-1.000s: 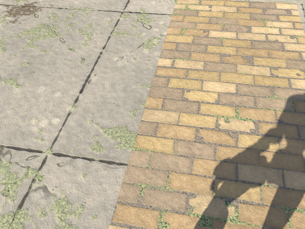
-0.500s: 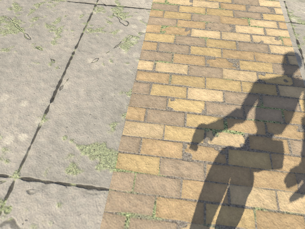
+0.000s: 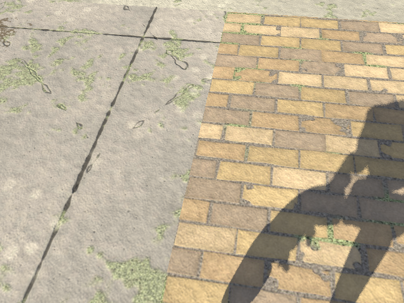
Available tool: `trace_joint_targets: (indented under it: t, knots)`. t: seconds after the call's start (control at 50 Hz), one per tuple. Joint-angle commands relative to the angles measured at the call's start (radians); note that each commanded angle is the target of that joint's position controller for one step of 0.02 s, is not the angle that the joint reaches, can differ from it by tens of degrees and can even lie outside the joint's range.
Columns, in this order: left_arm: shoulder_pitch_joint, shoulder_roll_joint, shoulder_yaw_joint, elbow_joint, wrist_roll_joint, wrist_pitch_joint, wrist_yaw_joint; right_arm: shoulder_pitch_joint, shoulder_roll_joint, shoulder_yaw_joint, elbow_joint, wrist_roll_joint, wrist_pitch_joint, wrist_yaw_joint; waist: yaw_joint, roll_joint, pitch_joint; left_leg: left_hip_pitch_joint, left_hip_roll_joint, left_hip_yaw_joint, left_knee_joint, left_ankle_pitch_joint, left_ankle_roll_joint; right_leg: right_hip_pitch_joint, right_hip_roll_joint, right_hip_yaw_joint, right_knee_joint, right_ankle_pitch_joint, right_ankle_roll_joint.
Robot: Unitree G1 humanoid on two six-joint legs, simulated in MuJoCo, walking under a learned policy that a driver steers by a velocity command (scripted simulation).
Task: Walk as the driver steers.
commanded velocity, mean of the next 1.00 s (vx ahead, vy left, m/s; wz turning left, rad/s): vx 0.50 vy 0.00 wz -0.51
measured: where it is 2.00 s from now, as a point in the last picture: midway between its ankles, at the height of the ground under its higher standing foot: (301, 241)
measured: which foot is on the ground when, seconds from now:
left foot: up 0.00-0.16, down 0.18-0.72, up 0.74-1.00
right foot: down 0.00-0.18, up 0.20-0.68, down 0.70-1.00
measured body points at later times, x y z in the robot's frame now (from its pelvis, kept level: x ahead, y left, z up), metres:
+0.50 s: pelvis +0.26 +0.03 +0.00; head +0.29 +0.03 +0.45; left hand +0.47 +0.24 -0.12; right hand +0.19 -0.23 -0.13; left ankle +0.24 +0.12 -0.75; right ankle +0.33 -0.14 -0.68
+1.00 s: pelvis +0.49 -0.12 +0.00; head +0.51 -0.15 +0.45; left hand +0.66 +0.10 -0.12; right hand +0.47 -0.41 -0.12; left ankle +0.68 -0.03 -0.68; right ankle +0.44 -0.14 -0.75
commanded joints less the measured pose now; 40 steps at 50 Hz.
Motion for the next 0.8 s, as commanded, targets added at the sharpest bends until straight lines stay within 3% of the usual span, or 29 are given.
trace_joint_targets:
  t: [0.02,0.06,0.1,0.14,0.16,0.18,0.2,0.22,0.24,0.26,0.3,0.4,0.5,0.58,0.64,0.68,0.7,0.72,0.74,0.76,0.78,0.8]
  knots:
    - [0.048,0.155,0.03,-0.035,0.004,-0.007,0.009,-0.124,-0.05,-0.003,-0.091,0.007,-0.012,-0.004,0.006,-0.097,0.034,0.002,-0.05,0.039,-0.089,0.05,-0.014,-0.023,-0.252,0.193,-0.031,0.401,-0.104]
    - [0.066,0.161,0.033,-0.033,0.011,-0.001,0.014,-0.172,-0.059,-0.002,-0.118,0.012,-0.018,-0.008,0.019,-0.105,0.034,-0.002,-0.062,0.031,-0.127,0.023,-0.007,0.028,-0.267,0.222,0.01,0.448,-0.111]
    - [0.052,0.176,0.041,-0.04,0.017,0.004,0.022,-0.171,-0.078,-0.005,-0.135,0.016,-0.028,-0.01,0.004,-0.114,0.028,0.042,-0.072,0.015,-0.175,-0.031,0.011,0.057,-0.285,0.255,0.056,0.493,-0.101]
    - [-0.001,0.197,0.05,-0.057,0.018,0.005,0.023,-0.05,-0.106,-0.018,-0.109,0.018,-0.042,-0.018,-0.059,-0.123,-0.014,0.239,-0.109,0.021,-0.247,-0.108,0.04,0.017,-0.272,0.256,0.161,0.605,-0.067]
    - [-0.02,0.197,0.051,-0.062,0.012,0.003,0.017,0.092,-0.131,-0.031,-0.067,0.014,-0.055,-0.028,-0.12,-0.085,-0.088,0.433,-0.118,0.028,-0.313,-0.083,0.064,-0.028,-0.225,0.223,0.32,0.628,-0.046]
    - [-0.031,0.163,0.043,-0.088,0.0,-0.003,0.01,0.254,-0.194,-0.051,-0.043,-0.01,-0.067,-0.044,-0.181,-0.011,-0.211,0.682,0.031,-0.114,-0.335,-0.172,0.108,-0.173,-0.163,0.18,0.562,0.439,-0.026]
    - [0.059,0.046,0.022,-0.126,-0.038,-0.002,0.011,0.326,-0.294,-0.076,-0.055,-0.036,-0.061,-0.051,-0.152,0.193,-0.363,0.979,0.331,-0.52,-0.378,-0.26,0.204,-0.494,-0.014,0.072,0.886,-0.151,0.018]
    - [0.06,0.137,0.04,-0.121,-0.013,0.01,0.018,0.271,-0.245,-0.072,-0.058,-0.013,-0.041,-0.047,-0.126,0.176,-0.358,0.906,0.354,-0.707,-0.478,-0.363,0.243,-0.605,-0.034,0.088,1.012,-0.316,0.005]
    - [0.007,0.162,0.051,-0.115,0.004,0.02,0.016,0.183,-0.156,-0.051,-0.076,-0.004,-0.038,-0.044,-0.093,0.061,-0.189,0.758,0.309,-0.552,-0.496,-0.424,0.221,-0.633,-0.098,0.104,1.039,-0.23,0.001]
    - [-0.047,0.142,0.049,-0.122,0.008,0.023,0.005,0.131,-0.1,-0.038,-0.079,0.001,-0.042,-0.04,-0.083,0.007,-0.095,0.632,0.255,-0.407,-0.526,-0.346,0.2,-0.615,-0.134,0.098,1.002,-0.158,0.007]
    - [-0.073,0.116,0.051,-0.133,0.027,0.043,-0.013,0.13,-0.068,-0.028,-0.058,0.006,-0.055,-0.045,-0.05,0.059,-0.028,0.504,0.181,-0.216,-0.57,-0.175,0.156,-0.561,-0.174,0.086,0.944,-0.109,0.024]
    - [-0.186,0.09,0.045,-0.191,0.032,0.078,-0.041,0.2,-0.087,-0.039,-0.02,0.019,-0.09,-0.037,-0.038,0.042,-0.013,0.509,0.168,-0.026,-0.614,0.04,0.167,-0.646,-0.197,0.062,0.905,0.02,0.052]
    - [-0.37,0.073,0.025,-0.264,0.028,0.073,-0.062,0.246,-0.097,-0.043,0.004,0.014,-0.087,-0.035,-0.067,0.039,0.027,0.524,0.13,0.131,-0.617,0.127,0.152,-0.639,-0.191,-0.003,0.628,0.195,0.062]
    - [-0.481,0.082,0.018,-0.314,0.034,0.071,-0.072,0.31,-0.134,-0.053,0.028,0.014,-0.076,-0.045,-0.098,0.038,0.048,0.618,0.166,0.188,-0.593,0.2,0.14,-0.594,-0.173,-0.073,0.469,0.158,0.026]
    - [-0.478,0.1,0.026,-0.325,0.042,0.072,-0.066,0.336,-0.162,-0.06,0.043,0.011,-0.052,-0.053,-0.085,0.055,0.026,0.711,0.18,0.239,-0.46,0.505,0.123,-0.52,-0.113,-0.121,0.407,0.017,-0.024]
    - [-0.332,0.13,0.044,-0.288,0.044,0.064,-0.054,0.341,-0.192,-0.067,0.046,0.012,-0.031,-0.055,-0.022,0.062,-0.067,0.722,0.178,0.266,-0.2,0.721,0.116,-0.344,-0.033,-0.142,0.362,-0.066,-0.071]
    - [-0.163,0.16,0.063,-0.233,0.052,0.054,-0.04,0.33,-0.193,-0.065,0.035,0.015,-0.023,-0.053,0.052,0.018,-0.162,0.621,0.158,0.287,0.036,0.617,0.09,-0.12,-0.01,-0.117,0.285,-0.03,-0.104]
    - [-0.044,0.264,0.095,-0.213,0.063,0.053,-0.023,0.349,-0.132,-0.049,-0.012,0.025,-0.025,-0.045,0.083,-0.119,-0.283,0.314,0.109,0.289,0.362,0.203,0.045,0.187,-0.234,0.201,0.244,-0.199,-0.181]
    - [-0.078,0.352,0.114,-0.238,0.028,0.063,-0.014,0.303,-0.097,-0.047,-0.09,0.021,-0.037,-0.027,0.034,-0.283,-0.346,-0.042,-0.105,0.159,0.662,-0.508,-0.011,0.356,-0.457,0.737,0.092,-0.153,-0.299]
    - [-0.061,0.328,0.108,-0.237,0.018,0.076,-0.005,0.175,-0.156,-0.057,-0.115,0.013,-0.046,-0.024,0.074,-0.114,-0.266,-0.154,-0.062,0.009,0.678,-0.433,-0.003,0.318,-0.436,0.654,0.059,-0.018,-0.28]
    - [-0.108,0.281,0.096,-0.224,0.012,0.073,0.004,0.157,-0.127,-0.046,-0.12,0.026,-0.058,-0.021,0.036,-0.077,-0.149,-0.156,-0.017,-0.001,0.617,-0.334,0.007,0.196,-0.413,0.508,0.063,0.099,-0.258]
    - [-0.156,0.229,0.083,-0.224,0.008,0.065,0.006,0.187,-0.119,-0.044,-0.1,0.025,-0.062,-0.024,-0.017,-0.028,-0.077,-0.083,0.018,-0.005,0.506,-0.289,0.01,0.058,-0.358,0.411,0.051,0.231,-0.213]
